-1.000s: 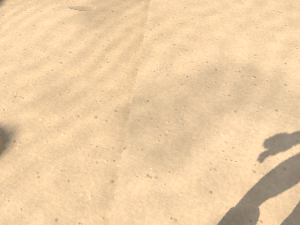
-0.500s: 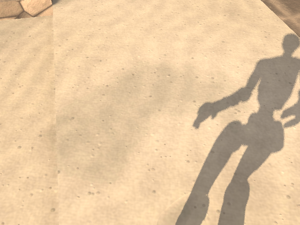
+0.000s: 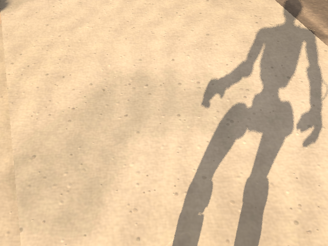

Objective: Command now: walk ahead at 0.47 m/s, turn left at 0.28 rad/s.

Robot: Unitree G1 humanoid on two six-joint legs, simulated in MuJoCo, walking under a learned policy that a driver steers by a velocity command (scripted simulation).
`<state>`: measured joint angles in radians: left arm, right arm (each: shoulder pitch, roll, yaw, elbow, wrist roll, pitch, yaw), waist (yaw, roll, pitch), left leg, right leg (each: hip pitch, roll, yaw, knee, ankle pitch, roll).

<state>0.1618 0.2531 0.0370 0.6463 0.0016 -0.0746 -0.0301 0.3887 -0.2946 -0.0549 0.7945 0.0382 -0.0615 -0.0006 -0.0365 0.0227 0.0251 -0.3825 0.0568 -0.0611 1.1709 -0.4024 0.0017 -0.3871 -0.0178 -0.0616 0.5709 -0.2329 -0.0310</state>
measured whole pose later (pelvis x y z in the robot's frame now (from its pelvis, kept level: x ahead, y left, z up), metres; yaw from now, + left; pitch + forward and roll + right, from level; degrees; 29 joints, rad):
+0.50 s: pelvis +0.27 +0.05 -0.02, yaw +16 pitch +1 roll -1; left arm 0.29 0.29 0.06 0.80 -0.02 -0.07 0.00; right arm 0.14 -0.29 -0.06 0.62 0.02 -0.04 0.04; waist 0.02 0.01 0.08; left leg -0.48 -0.07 0.04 0.65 -0.19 0.12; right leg -0.21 -0.04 -0.03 1.17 -0.48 0.00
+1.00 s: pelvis +0.56 +0.09 +0.00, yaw +34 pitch +2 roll -1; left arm 0.14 0.27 0.05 0.69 0.01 -0.11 -0.02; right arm 0.34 -0.30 -0.06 0.69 0.03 -0.02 -0.02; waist -0.03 0.03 0.01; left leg -0.36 -0.06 -0.14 1.15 -0.44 0.02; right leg -0.38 0.03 -0.01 0.54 -0.18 -0.02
